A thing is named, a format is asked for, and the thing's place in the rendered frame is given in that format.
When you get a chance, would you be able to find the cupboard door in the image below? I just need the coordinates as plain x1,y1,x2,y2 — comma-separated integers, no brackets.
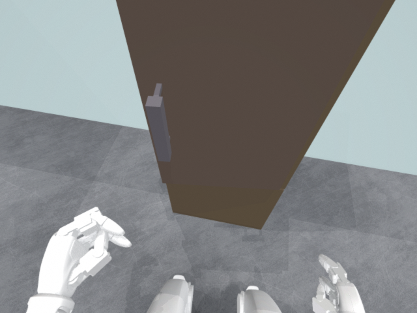
116,0,384,190

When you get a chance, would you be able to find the left robot forearm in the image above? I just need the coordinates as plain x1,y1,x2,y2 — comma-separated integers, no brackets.
26,293,75,313

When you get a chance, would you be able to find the robot thigh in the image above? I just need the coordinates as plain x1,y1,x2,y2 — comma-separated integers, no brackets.
237,290,281,313
147,278,194,313

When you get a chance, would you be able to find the robot right hand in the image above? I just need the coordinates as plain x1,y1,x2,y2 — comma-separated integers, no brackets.
312,254,365,313

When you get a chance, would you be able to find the left robot thigh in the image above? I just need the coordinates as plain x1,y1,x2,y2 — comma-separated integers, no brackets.
147,278,194,313

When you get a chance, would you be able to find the robot left hand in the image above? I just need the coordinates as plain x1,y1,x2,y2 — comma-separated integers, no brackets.
37,207,132,298

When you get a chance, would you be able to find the handle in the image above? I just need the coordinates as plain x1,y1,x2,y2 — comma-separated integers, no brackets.
145,83,171,162

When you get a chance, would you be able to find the right robot thigh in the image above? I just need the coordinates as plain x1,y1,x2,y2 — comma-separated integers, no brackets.
237,290,281,313

